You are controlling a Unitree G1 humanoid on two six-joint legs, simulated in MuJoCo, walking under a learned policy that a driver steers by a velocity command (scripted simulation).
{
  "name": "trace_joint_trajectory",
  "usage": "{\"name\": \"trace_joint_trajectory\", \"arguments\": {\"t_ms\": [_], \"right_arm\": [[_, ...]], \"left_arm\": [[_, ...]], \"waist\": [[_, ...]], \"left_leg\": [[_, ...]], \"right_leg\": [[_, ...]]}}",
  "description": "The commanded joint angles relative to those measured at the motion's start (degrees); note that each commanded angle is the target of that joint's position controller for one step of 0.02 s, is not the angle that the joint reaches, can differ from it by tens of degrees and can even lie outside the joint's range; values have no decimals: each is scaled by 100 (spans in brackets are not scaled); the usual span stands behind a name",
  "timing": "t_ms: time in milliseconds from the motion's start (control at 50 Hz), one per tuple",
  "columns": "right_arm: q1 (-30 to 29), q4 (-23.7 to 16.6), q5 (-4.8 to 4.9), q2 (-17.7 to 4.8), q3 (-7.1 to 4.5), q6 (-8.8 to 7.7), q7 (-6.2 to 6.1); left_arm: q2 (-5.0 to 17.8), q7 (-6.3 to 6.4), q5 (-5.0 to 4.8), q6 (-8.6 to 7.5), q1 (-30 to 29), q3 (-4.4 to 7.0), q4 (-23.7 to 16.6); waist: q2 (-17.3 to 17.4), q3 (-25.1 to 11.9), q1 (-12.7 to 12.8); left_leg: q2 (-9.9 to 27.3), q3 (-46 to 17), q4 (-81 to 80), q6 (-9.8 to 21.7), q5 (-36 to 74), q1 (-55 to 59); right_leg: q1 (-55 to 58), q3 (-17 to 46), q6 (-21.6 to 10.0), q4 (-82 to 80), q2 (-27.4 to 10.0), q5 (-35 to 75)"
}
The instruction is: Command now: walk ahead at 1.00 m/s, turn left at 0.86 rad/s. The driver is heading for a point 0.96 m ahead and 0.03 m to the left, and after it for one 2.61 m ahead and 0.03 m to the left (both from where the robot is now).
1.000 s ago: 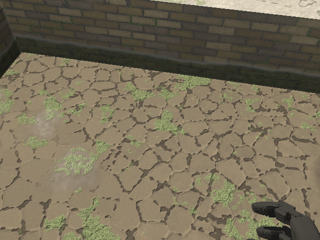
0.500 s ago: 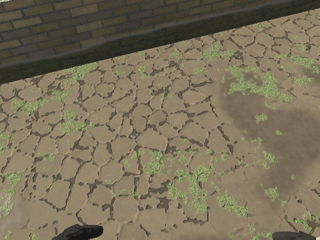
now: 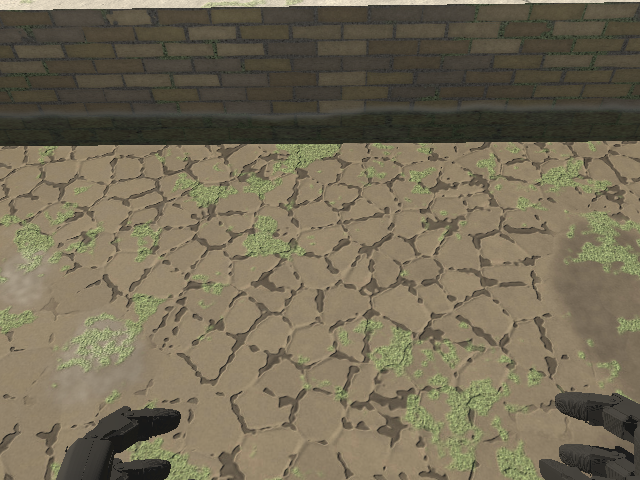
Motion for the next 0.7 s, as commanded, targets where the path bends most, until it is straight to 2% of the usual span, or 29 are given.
{"name": "trace_joint_trajectory", "arguments": {"t_ms": [20, 40, 80, 120, 160, 180, 200, 220, 240, 260, 280, 300, 320, 340, 360, 400, 420, 440, 480, 540, 620, 640, 700], "right_arm": [[-293, -487, -142, -298, -83, -13, 22], [-258, -468, -158, -354, -96, 69, 35], [-330, -479, -118, -399, -73, 200, 57], [-436, -502, -71, -327, 13, 271, 55], [-502, -533, -36, -265, 102, 234, 90], [-499, -530, -14, -281, 114, 212, 116], [-369, -535, -28, -387, 93, 200, 117], [-225, -515, 4, -377, 88, 195, 126], [151, -353, 21, -313, 94, 176, 136], [788, 27, -55, -197, 118, 148, 168], [1336, 242, -122, 58, 243, 121, 262], [1317, 39, -12, -597, 157, 177, 226], [1293, -144, -77, -1179, -85, 212, 76], [829, -287, -266, -1117, -15, 162, -90], [421, -356, -356, -917, 84, 86, -157], [320, -409, -399, -610, 209, -165, -192], [279, -379, -394, -468, 261, -278, -179], [315, -356, -375, -434, 267, -354, -168], [530, -304, -332, -447, 237, -460, -163], [1056, -179, -342, -402, 214, -557, -176], [1479, -41, -373, -364, 189, -573, -206], [1679, 59, -350, -367, 164, -559, -213], [2003, 234, -375, -409, 117, -540, -219]], "left_arm": [[696, 76, 22, -120, -368, 170, -306], [706, 66, 13, -146, -436, 166, -290], [773, 44, -10, -186, -450, 191, -249], [829, 28, -78, -214, -333, 235, -192], [1017, 34, -114, -226, -33, 339, -101], [1105, 26, -146, -215, 106, 395, -41], [1222, 27, -184, -203, 150, 455, -2], [1248, 28, -244, -168, 106, 486, 17], [1159, 30, -303, -100, -6, 483, 22], [804, 55, -295, -22, -12, 402, -2], [174, 108, -246, 90, -413, 198, -167], [19, 179, -136, 198, -917, 89, -725], [331, 243, 7, 165, -1734, 137, -1071], [363, 286, -111, 117, -1757, 164, -1023], [383, 288, -149, 89, -1275, 182, -755], [342, 201, -195, 125, -559, 237, -325], [375, 146, -234, 175, -395, 295, -272], [390, 96, -242, 217, -243, 320, -189], [397, 21, -236, 265, -70, 333, -45], [311, -29, -226, 297, -207, 299, 30], [223, -79, -227, 306, -401, 277, 23], [229, -65, -203, 311, -429, 292, 29], [166, -107, -215, 328, -625, 285, -29]], "waist": [[-972, -660, -207], [-1020, -682, -267], [-926, -711, -296], [-763, -698, -274], [-798, -722, -131], [-869, -741, -55], [-885, -848, -54], [-928, -825, -115], [-627, -815, -295], [245, -792, -438], [1304, -120, -671], [2784, 379, -771], [2180, -184, -1195], [1376, -346, -887], [883, -497, -495], [453, -791, -218], [386, -697, -53], [301, -672, 35], [186, -596, 55], [236, -425, -151], [561, -259, -326], [627, -187, -419], [679, -114, -558]], "left_leg": [[344, 45, 1327, -232, 374, -1126], [357, 184, 1583, -312, 515, -884], [466, 341, 1746, -418, 782, -689], [672, 575, 1248, -435, 978, -432], [804, 948, 128, -295, 752, 236], [815, 1105, -297, -224, 482, 635], [838, 1285, -526, -125, 201, 1034], [941, 1346, -847, -19, 96, 1311], [942, 1439, -1449, 90, 308, 1743], [629, 1523, -1923, 147, 72, 2341], [608, 919, -2201, 334, -150, 2406], [1420, -973, -2735, 730, 640, 2436], [2174, -2243, -3961, 1043, -573, 2266], [2475, -2656, -4177, 1158, -1251, 2070], [2473, -2369, -3893, 1057, -1207, 1968], [2364, -1647, -3541, 711, -872, 1607], [2278, -1465, -3493, 480, -898, 1418], [2223, -1309, -3458, 306, -872, 1377], [2173, -1017, -3380, 152, -641, 1527], [2207, -636, -3268, 142, -240, 1931], [2388, -298, -3186, 230, 437, 2334], [2481, -176, -3149, 221, 824, 2501], [2585, 236, -2929, 223, 1976, 2714]], "right_leg": [[777, 2076, -122, -1973, -1718, -1742], [424, 1731, -108, -2016, -1660, -1621], [156, 1236, -110, -2014, -1667, -1452], [131, 756, -32, -1933, -1699, -1307], [66, 207, 67, -1958, -1698, -1310], [74, 17, 70, -1979, -1699, -1344], [106, -52, 76, -2137, -1790, -1552], [169, -116, 76, -2082, -1865, -1682], [137, -361, 144, -1706, -1750, -1832], [-169, -665, 243, -798, -1330, -2028], [-1292, -931, 420, 895, -730, -2035], [-3387, -390, 612, 2414, -44, -2559], [-3645, 553, 739, 2755, -113, -1701], [-3628, 1148, 786, 3081, -50, -949], [-3526, 1338, 793, 3335, 113, -449], [-3023, 1703, 759, 3893, 522, 97], [-2957, 1722, 704, 3990, 604, 386], [-2931, 1714, 676, 3977, 649, 672], [-2971, 1620, 644, 3799, 653, 1166], [-3190, 1445, 562, 3479, 556, 1562], [-3358, 1246, 450, 3340, 393, 1299], [-3412, 1176, 442, 3217, 336, 1075], [-3310, 892, 298, 2969, 158, 819]]}}
Velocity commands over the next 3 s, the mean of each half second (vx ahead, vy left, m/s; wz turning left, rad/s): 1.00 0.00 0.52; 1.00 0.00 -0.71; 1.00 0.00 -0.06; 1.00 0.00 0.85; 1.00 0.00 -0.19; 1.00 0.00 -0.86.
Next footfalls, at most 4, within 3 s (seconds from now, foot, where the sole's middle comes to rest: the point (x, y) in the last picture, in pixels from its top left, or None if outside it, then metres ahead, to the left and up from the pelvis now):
0.26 left None -0.01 0.16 -0.76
0.94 right None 0.13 -0.04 -0.76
1.28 left None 0.18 0.12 -0.76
2.10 left None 0.13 0.20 -0.76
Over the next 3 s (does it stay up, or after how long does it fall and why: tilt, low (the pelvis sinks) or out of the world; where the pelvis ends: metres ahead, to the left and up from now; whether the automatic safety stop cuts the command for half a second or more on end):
stays up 0.02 0.07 0.00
